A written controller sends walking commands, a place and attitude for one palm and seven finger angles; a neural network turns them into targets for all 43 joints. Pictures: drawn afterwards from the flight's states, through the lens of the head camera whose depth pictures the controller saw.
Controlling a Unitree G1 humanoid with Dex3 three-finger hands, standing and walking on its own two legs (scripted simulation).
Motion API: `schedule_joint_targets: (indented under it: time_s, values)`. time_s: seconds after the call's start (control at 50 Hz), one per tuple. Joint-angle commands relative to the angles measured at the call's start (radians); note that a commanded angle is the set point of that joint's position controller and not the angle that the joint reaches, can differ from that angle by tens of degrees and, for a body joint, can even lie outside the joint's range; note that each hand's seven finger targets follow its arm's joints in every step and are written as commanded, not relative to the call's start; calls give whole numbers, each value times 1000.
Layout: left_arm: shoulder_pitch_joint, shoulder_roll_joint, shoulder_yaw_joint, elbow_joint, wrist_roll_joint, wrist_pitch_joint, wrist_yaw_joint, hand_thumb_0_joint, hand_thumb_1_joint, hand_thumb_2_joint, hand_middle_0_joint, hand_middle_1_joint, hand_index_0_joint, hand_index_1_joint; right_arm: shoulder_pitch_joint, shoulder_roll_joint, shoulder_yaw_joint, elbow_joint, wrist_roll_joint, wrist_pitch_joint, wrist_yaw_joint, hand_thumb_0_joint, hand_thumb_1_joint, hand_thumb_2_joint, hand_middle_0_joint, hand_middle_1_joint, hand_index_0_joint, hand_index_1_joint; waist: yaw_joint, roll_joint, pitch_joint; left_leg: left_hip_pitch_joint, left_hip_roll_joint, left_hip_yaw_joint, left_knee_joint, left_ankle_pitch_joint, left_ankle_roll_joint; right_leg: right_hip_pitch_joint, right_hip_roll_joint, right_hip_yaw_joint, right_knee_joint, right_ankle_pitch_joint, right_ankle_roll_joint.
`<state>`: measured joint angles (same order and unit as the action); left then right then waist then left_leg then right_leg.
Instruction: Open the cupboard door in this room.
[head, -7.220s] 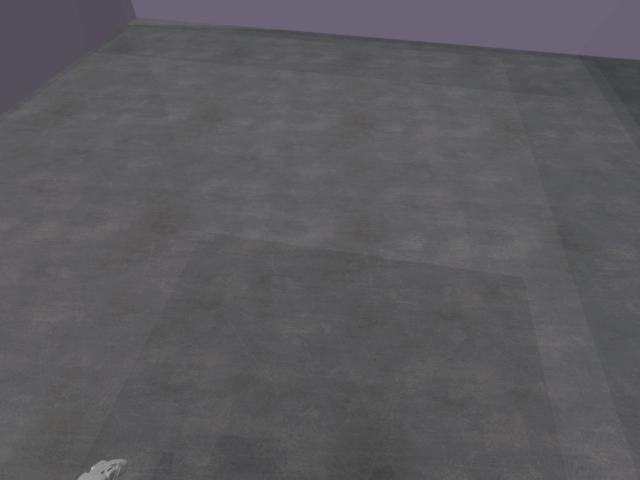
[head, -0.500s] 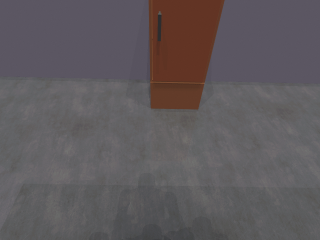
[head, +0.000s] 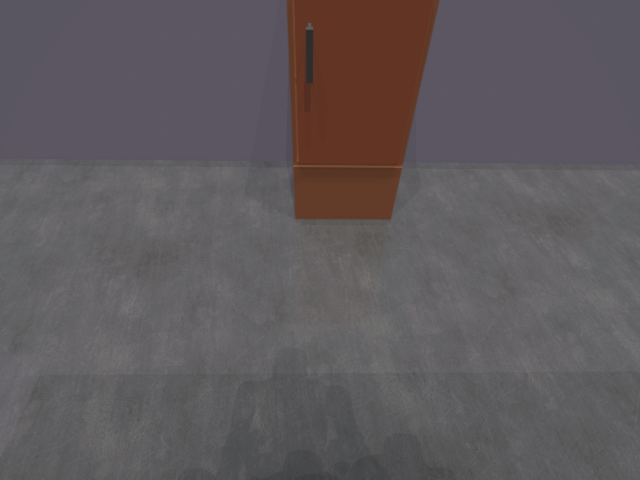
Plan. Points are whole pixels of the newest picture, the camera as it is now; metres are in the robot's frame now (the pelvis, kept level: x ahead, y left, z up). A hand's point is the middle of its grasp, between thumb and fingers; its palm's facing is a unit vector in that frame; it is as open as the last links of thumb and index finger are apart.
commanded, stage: walk to a spot facing it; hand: left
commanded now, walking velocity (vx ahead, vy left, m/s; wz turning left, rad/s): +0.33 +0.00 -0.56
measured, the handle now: (309, 53) +1.23 +0.12 -0.02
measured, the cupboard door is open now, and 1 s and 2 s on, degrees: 0 0 0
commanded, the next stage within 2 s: turn to face it in 0.88 s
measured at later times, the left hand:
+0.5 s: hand (232, 368) +0.31 +0.17 -0.16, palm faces -0.28 -0.94 -0.20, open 7.4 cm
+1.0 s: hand (282, 303) +0.45 +0.11 -0.16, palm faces -0.38 -0.89 -0.25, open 7.3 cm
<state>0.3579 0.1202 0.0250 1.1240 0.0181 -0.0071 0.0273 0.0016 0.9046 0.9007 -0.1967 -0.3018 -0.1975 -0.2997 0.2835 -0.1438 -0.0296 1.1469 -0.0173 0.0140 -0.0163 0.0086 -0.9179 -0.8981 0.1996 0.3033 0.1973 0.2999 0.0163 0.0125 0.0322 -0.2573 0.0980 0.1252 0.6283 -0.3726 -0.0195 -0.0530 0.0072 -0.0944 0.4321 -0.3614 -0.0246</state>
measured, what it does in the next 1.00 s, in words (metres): walks ahead, turning right: right foot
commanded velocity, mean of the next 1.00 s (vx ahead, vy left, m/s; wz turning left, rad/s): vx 0.30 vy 0.00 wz -0.41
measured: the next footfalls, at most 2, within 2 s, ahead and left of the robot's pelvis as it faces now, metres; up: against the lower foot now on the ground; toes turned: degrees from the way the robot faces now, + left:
right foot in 0.62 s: +0.31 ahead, -0.15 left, +0.00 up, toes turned -29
left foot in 1.10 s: +0.55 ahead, -0.02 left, +0.00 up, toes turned -21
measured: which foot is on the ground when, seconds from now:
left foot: down 0.00-0.64, up 0.66-1.00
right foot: down 0.00-0.14, up 0.16-0.60, down 0.62-1.00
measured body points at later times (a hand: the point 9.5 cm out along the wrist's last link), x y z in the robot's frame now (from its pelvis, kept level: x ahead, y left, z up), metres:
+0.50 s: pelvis +0.14 +0.02 +0.00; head +0.19 +0.01 +0.45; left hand +0.33 +0.22 -0.14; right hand +0.02 -0.17 -0.15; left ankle +0.04 +0.12 -0.73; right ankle +0.21 -0.14 -0.68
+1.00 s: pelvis +0.35 -0.07 +0.00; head +0.38 -0.09 +0.45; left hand +0.47 +0.15 -0.14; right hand +0.37 -0.35 -0.13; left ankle +0.49 +0.03 -0.70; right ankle +0.28 -0.13 -0.74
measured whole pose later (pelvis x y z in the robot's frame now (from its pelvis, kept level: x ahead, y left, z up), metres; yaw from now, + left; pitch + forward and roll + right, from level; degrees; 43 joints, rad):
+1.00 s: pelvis +0.35 -0.07 +0.00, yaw -28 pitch +1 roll +0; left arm 0.29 0.22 0.06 1.02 0.02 -0.05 0.00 0.00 0.92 0.90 -0.20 -0.30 -0.20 -0.30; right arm 0.06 -0.21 -0.04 0.92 -0.02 -0.02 0.01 0.00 -0.91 -0.90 0.20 0.30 0.19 0.30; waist 0.04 0.01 0.07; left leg -0.54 0.13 0.05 0.81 -0.25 -0.07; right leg -0.17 0.05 -0.04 0.46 -0.30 -0.06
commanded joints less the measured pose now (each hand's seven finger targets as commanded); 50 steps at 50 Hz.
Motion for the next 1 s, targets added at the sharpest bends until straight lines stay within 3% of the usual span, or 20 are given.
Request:
schedule_joint_targets:
  time_s: [0.0, 0.04, 0.08, 0.1, 0.12, 0.14, 0.18, 0.22, 0.28, 0.38, 0.48, 0.52, 0.56, 0.58, 0.6, 0.62, 0.64, 0.68, 0.76, 0.98]
  values:
    - [93, 186, 57, -21, 15, -20, -1, 0, 900, 900, -200, -300, -200, -300, -128, -92, -36, -152, 2, -42, 9, 0, -900, -900, 200, 300, 200, 300, 28, -135, 173, -324, 23, -32, 196, -149, 0, -32, -335, 398, -224, 31, -198]
    - [51, 197, 63, -36, 15, -26, -6, 0, 900, 900, -200, -300, -200, -300, -90, -83, -37, -163, 7, -55, 9, 0, -900, -900, 200, 300, 200, 300, -1, -130, 119, -210, 11, -31, 72, -101, -2, -65, -300, 340, -142, 150, -172]
    - [-19, 189, 67, -61, 2, -22, -17, 0, 900, 900, -200, -300, -200, -300, 62, -91, -38, -124, 5, -70, 1, 0, -900, -900, 200, 300, 200, 300, -76, -59, 47, 118, -28, 14, -151, 58, -1, -248, -187, 229, 5, 120, -100]
    - [-36, 140, 61, -84, -4, -22, -28, 0, 900, 900, -200, -300, -200, -300, 185, -170, -55, -85, -6, -81, -13, 0, -900, -900, 200, 300, 200, 300, -125, 143, 1, 315, 98, -182, -268, -27, 42, -420, -71, 138, 248, 89, -43]
    - [-67, 90, 51, -128, -7, -23, -37, 0, 900, 900, -200, -300, -200, -300, 312, -268, -79, -56, -20, -83, -18, 0, -900, -900, 200, 300, 200, 300, -155, 386, -30, 396, 363, -493, -401, -49, 131, -604, 27, 11, 570, -219, 8]
    - [-123, 122, 55, -149, 7, -15, -31, 0, 900, 900, -200, -300, -200, -300, 295, -239, -63, -56, -17, -76, -22, 0, -900, -900, 200, 300, 200, 300, -146, 293, 14, 303, 423, -521, -443, -136, 156, -632, -30, 100, 739, -219, -8]
    - [-166, 104, 56, -153, 12, -10, -48, 0, 900, 900, -200, -300, -200, -300, 168, -170, -45, -111, -12, -81, -19, 0, -900, -900, 200, 300, 200, 300, -90, 58, 110, 164, 380, -393, -462, -95, 150, -654, -105, 109, 833, -56, -5]
    - [-119, 84, 60, -145, 18, 4, -56, 0, 900, 900, -200, -300, -200, -300, 120, -132, -30, -119, -11, -96, -21, 0, -900, -900, 200, 300, 200, 300, -37, 82, 113, 130, 298, -194, -448, 117, 94, -616, -118, 95, 833, 55, 17]
    - [-109, 79, 63, -156, 16, 21, -61, 0, 900, 900, -200, -300, -200, -300, 127, -121, -30, -114, -4, -108, -23, 0, -900, -900, 200, 300, 200, 300, -16, 89, 64, 185, 243, -23, -417, 345, 78, -632, -117, 71, 817, 140, 38]
    - [-272, 73, 53, -237, 19, 26, -73, 0, 900, 900, -200, -300, -200, -300, 175, -123, -38, -95, -6, -105, -18, 0, -900, -900, 200, 300, 200, 300, -41, 83, 91, 290, 246, 70, -423, 445, 106, -719, -130, 8, 607, 190, 53]
    - [-387, 75, 44, -283, 14, 9, -76, 0, 900, 900, -200, -300, -200, -300, 202, -136, -46, -85, -10, -94, -12, 0, -900, -900, 200, 300, 200, 300, -67, 101, 116, 323, 243, 159, -368, 685, 101, -581, -63, -72, 307, 196, 7]
    - [-311, 101, 51, -270, 15, 1, -73, 0, 900, 900, -200, -300, -200, -300, 177, -170, -54, -95, -7, -91, -11, 0, -900, -900, 200, 300, 200, 300, -25, 125, 61, 354, 252, 198, -242, 948, 92, -461, -13, -104, 262, 160, -29]
    - [-108, 151, 67, -213, 19, -11, -64, 0, 900, 900, -200, -300, -200, -300, 127, -213, -65, -115, -2, -86, -5, 0, -900, -900, 200, 300, 200, 300, 74, 126, -62, 321, 230, 232, 35, 1064, 61, -200, 39, -132, 184, 152, -62]
    - [37, 215, 87, -171, 22, -21, -58, 0, 900, 900, -200, -300, -200, -300, 97, -210, -60, -138, 6, -84, 3, 0, -900, -900, 200, 300, 200, 300, 149, 84, -135, 155, 199, 238, 272, 886, 26, 66, 7, -94, 113, 246, -78]
    - [129, 340, 112, -149, 20, -32, -45, 0, 900, 900, -200, -300, -200, -300, 121, -122, -44, -170, 22, -83, 12, 0, -900, -900, 200, 300, 200, 300, 165, -139, -244, -193, 66, 176, 613, 68, -14, 354, -276, 326, 78, 382, -184]
    - [149, 403, 115, -136, -13, -28, -36, 0, 900, 900, -200, -300, -200, -300, 57, -105, -37, -214, 24, -81, 5, 0, -900, -900, 200, 300, 200, 300, 145, -184, -264, -370, -15, 41, 850, -234, -27, 371, -438, 603, -33, 606, -273]
    - [73, 388, 112, -169, -14, -30, -30, 0, 900, 900, -200, -300, -200, -300, 46, -125, -41, -223, 18, -77, 3, 0, -900, -900, 200, 300, 200, 300, 113, -193, -248, -379, 23, -103, 888, -129, -18, 254, -432, 594, -88, 437, -251]
    - [-95, 284, 81, -210, -13, -35, -22, 0, 900, 900, -200, -300, -200, -300, -18, -141, -44, -213, 0, -66, 5, 0, -900, -900, 200, 300, 200, 300, 37, -24, -58, -367, 96, -125, 796, 23, -23, -28, -358, 446, -140, 266, -198]
    - [-148, 240, 66, -189, 7, -60, -21, 0, 900, 900, -200, -300, -200, -300, 60, -102, -33, -181, -12, -33, 10, 0, -900, -900, 200, 300, 200, 300, -53, -49, -71, -234, 84, -91, 563, 58, -48, -210, -239, 249, -148, 385, -153]
    - [-37, 247, 60, -141, 2, -55, -22, 0, 900, 900, -200, -300, -200, -300, -222, -112, -17, -279, 0, -55, 28, 0, -900, -900, 200, 300, 200, 300, 20, -135, -34, -200, -11, -40, 58, 119, -40, -43, -216, 261, -75, 593, -138]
